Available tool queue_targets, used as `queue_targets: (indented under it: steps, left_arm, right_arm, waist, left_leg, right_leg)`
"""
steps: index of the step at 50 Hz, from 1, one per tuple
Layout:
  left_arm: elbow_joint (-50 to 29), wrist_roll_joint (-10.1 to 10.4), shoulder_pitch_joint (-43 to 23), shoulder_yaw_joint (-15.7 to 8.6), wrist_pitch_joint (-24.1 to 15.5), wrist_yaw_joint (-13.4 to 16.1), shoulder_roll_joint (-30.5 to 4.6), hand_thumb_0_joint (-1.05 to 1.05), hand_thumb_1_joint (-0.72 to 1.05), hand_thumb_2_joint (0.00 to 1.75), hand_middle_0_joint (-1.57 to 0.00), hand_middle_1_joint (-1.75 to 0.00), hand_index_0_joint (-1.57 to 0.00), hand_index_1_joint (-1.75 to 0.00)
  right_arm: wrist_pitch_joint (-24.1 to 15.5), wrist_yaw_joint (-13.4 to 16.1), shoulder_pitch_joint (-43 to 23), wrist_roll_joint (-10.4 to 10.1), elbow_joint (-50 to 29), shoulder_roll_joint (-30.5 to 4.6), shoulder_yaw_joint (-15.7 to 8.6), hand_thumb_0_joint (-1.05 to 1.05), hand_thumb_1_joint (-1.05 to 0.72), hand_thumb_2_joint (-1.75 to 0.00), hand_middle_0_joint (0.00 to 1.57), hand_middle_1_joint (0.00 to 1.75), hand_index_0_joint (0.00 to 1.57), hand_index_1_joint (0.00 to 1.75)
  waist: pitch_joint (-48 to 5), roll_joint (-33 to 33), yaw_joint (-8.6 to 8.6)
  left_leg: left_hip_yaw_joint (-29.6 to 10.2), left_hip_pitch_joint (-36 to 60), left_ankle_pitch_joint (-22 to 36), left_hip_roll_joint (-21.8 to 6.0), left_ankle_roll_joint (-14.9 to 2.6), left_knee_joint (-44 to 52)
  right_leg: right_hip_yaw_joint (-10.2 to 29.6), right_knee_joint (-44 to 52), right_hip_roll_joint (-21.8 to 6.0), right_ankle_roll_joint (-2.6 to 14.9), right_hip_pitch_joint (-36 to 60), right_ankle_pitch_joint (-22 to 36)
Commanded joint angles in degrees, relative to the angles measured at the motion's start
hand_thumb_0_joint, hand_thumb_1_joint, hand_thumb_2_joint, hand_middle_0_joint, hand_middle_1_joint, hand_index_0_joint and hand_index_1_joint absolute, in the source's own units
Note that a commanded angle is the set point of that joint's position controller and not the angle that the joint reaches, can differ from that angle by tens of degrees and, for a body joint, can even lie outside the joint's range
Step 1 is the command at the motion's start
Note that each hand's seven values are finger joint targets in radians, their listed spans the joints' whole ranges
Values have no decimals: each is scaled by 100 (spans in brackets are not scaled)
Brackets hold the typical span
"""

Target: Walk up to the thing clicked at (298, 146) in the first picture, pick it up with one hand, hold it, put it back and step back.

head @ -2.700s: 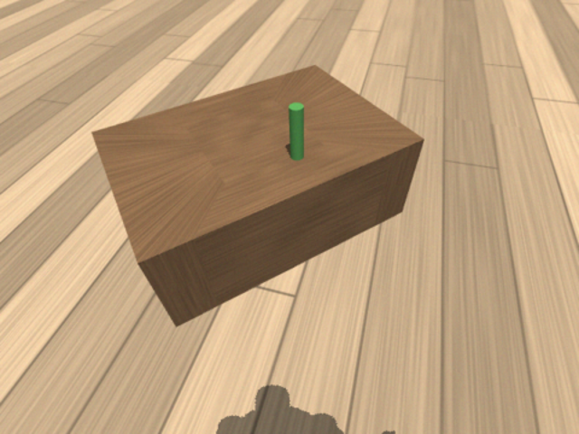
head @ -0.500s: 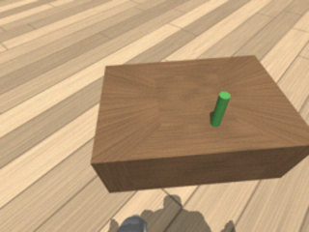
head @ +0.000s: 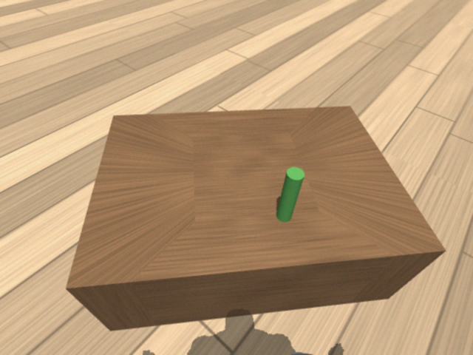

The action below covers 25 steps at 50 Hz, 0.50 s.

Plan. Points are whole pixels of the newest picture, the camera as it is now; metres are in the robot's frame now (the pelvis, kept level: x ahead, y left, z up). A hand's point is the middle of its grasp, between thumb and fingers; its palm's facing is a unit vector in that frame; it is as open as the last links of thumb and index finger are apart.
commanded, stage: walk up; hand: right
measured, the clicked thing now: (289, 196) +0.60 -0.16 -0.22
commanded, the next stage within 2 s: none
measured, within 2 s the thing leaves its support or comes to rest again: neither
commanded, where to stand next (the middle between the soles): +0.10 +0.01 m, yaw +4 degrees
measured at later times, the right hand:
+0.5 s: hand (396, 350) +0.17 -0.29 -0.15, palm faces -0.18 +0.90 -0.40, open 7.4 cm
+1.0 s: hand out of the picture +0.15 -0.24 -0.14, palm faces -0.14 +0.93 -0.33, open 7.4 cm
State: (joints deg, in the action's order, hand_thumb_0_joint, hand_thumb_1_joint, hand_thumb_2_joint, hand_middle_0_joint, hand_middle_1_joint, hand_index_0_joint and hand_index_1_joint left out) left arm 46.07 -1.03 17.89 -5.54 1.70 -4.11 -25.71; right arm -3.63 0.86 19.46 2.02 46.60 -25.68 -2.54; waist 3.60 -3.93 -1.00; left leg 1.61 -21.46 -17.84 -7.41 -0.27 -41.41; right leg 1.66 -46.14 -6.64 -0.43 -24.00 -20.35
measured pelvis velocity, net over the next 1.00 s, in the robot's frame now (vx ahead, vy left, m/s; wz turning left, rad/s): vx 0.03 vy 0.01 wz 0.11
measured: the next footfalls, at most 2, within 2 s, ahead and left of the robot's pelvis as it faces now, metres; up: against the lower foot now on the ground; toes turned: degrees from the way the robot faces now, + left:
right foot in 0.02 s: +0.09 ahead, -0.18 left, +0.00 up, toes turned -2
left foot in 0.48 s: +0.08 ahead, +0.11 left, +0.00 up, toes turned +7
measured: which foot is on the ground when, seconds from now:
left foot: down 0.00-0.04, up 0.06-0.46, down 0.48-1.00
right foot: up 0.00-0.00, down 0.02-0.52, up 0.54-0.74, down 0.76-1.00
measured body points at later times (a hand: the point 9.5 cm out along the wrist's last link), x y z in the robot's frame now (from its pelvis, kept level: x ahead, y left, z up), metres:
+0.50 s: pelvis +0.03 -0.02 +0.00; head +0.09 -0.02 +0.44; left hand +0.03 +0.33 -0.10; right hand +0.18 -0.33 -0.12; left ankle +0.05 +0.11 -0.71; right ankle +0.05 -0.18 -0.71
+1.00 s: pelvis +0.03 +0.01 +0.01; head +0.05 +0.00 +0.46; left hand +0.07 +0.33 -0.11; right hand +0.15 -0.28 -0.12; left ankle +0.05 +0.11 -0.71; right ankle +0.08 -0.13 -0.71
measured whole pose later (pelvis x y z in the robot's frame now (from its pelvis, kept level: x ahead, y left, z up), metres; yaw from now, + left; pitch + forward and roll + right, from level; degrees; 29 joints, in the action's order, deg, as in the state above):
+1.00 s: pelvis +0.03 +0.01 +0.01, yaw +6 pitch -2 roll -1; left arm 57.9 -1.1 10.7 -0.3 -1.7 -0.3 -21.8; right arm 0.8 -1.4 9.0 0.6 57.8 -20.9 -1.2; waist 3.6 1.4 0.9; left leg 1.7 -16.9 -17.9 -0.1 -1.7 -36.8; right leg -2.3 -35.0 -2.7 -1.0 -16.7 -16.4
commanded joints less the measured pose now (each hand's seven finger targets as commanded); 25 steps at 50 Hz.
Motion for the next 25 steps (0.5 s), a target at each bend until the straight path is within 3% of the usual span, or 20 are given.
queue_targets:
  steps: [1,2,3,4,5,7,9,12,15,17,19,21,23,24,25]
  left_arm:
    - [262,-56,1186,-352,-300,336,-1048,0,90,90,-20,-30,-20,-30]
    - [94,-151,892,-425,-392,392,-1560,0,90,90,-20,-30,-20,-30]
    - [-186,-167,148,-387,-435,420,-1816,0,90,90,-20,-30,-20,-30]
    - [-240,-104,-427,-393,-422,437,-2032,0,90,90,-20,-30,-20,-30]
    - [-213,-73,-406,-370,-461,442,-1731,0,90,90,-20,-30,-20,-30]
    - [-15,-52,-278,-253,-562,472,-1441,0,90,90,-20,-30,-20,-30]
    - [80,-40,-73,-261,-611,500,-1510,0,90,90,-20,-30,-20,-30]
    - [111,4,140,-242,-633,588,-1500,0,90,90,-20,-30,-20,-30]
    - [77,5,334,-264,-639,672,-1587,0,90,90,-20,-30,-20,-30]
    - [48,17,415,-245,-632,711,-1551,0,90,90,-20,-30,-20,-30]
    - [9,31,383,-219,-607,741,-1563,0,90,90,-20,-30,-20,-30]
    - [-57,33,167,-189,-578,751,-1621,0,90,90,-20,-30,-20,-30]
    - [-154,74,-234,-102,-516,729,-1526,0,90,90,-20,-30,-20,-30]
    - [-164,86,-185,4,-492,716,-1248,0,90,90,-20,-30,-20,-30]
    - [-237,105,-33,138,-478,694,-852,0,90,90,-20,-30,-20,-30]
  right_arm:
    - [179,37,-430,-49,-433,-801,-245,0,-90,-90,20,30,20,30]
    - [189,42,-271,-97,-518,-299,-68,0,-90,-90,20,30,20,30]
    - [208,88,-254,-126,-450,-631,-154,0,-90,-90,20,30,20,30]
    - [182,131,-184,-116,-320,-1006,-290,0,-90,-90,20,30,20,30]
    - [191,107,-313,-143,-182,-1193,-345,0,-90,-90,20,30,20,30]
    - [220,57,-93,-200,109,-1050,-336,0,-90,-90,20,30,20,30]
    - [297,-8,-50,-132,127,-1008,-342,0,-90,-90,20,30,20,30]
    - [401,-87,-394,-55,5,-984,-384,0,-90,-90,20,30,20,30]
    - [432,-148,-741,-2,-172,-944,-403,0,-90,-90,20,30,20,30]
    - [415,-174,-876,-10,-219,-872,-406,0,-90,-90,20,30,20,30]
    - [400,-195,-924,-34,-228,-772,-403,0,-90,-90,20,30,20,30]
    - [380,-223,-824,-52,-199,-710,-419,0,-90,-90,20,30,20,30]
    - [333,-225,-374,-60,29,-719,-467,0,-90,-90,20,30,20,30]
    - [301,-192,-105,-29,168,-901,-528,0,-90,-90,20,30,20,30]
    - [283,-154,-18,34,128,-1355,-650,0,-90,-90,20,30,20,30]
  waist:
    - [-296,38,664]
    - [-28,-1315,556]
    - [172,-797,311]
    - [353,-900,131]
    - [449,-425,191]
    - [203,-649,169]
    - [21,-989,238]
    - [-31,-829,365]
    - [-242,-781,442]
    - [-401,-704,465]
    - [-540,-730,451]
    - [-677,-739,319]
    - [-808,-494,-41]
    - [-965,185,-186]
    - [-1120,1442,-266]
  left_leg:
    - [218,-1559,-2086,376,-590,-864]
    - [163,-2082,-1693,821,-278,-1975]
    - [-727,-1847,-1294,664,-150,-2112]
    - [-792,-1720,-1353,359,-111,-2064]
    - [-881,-1645,-1126,244,-128,-2023]
    - [-747,-1418,-762,368,-160,-1796]
    - [-669,-1247,-670,441,-146,-1796]
    - [-661,-1247,-630,518,-85,-1655]
    - [-592,-1370,-805,451,-72,-1436]
    - [-431,-1249,-867,461,-76,-1128]
    - [-248,-994,-837,540,-100,-762]
    - [-66,-487,-513,631,-144,-261]
    - [117,670,373,819,-252,819]
    - [-243,1375,609,714,-397,1249]
    - [-1863,2086,1062,-305,-799,1507]
  right_leg:
    - [-208,1771,363,24,1560,-449]
    - [2274,2899,-1037,419,1032,-1441]
    - [3285,3332,-1670,994,367,-1710]
    - [3362,3278,-1840,1402,143,-1567]
    - [2687,2985,-1567,1329,164,-1254]
    - [1537,2365,-980,1009,643,1]
    - [1322,2163,-1024,1040,829,964]
    - [1153,2047,-1105,1103,1130,1914]
    - [1147,1766,-1395,1329,1604,3118]
    - [963,1497,-1446,1366,1787,3936]
    - [720,1209,-1345,1309,1849,4392]
    - [471,989,-1253,1230,1611,4230]
    - [105,464,-983,956,864,3245]
    - [-202,-325,-670,706,365,2372]
    - [-552,-1351,-148,310,-749,750]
